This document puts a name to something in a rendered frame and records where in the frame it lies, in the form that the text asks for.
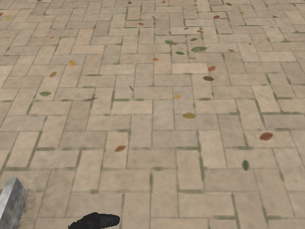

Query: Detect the robot left hand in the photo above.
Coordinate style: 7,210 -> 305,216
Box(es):
68,212 -> 120,229

